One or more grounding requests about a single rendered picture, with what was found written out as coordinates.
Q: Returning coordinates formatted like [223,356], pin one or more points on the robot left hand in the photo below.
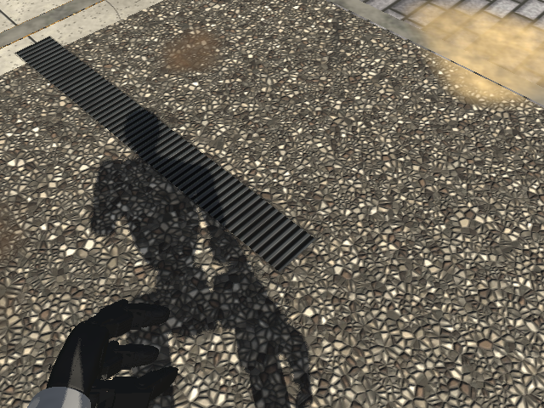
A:
[88,357]

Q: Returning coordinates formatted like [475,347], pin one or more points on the left robot forearm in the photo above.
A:
[60,397]

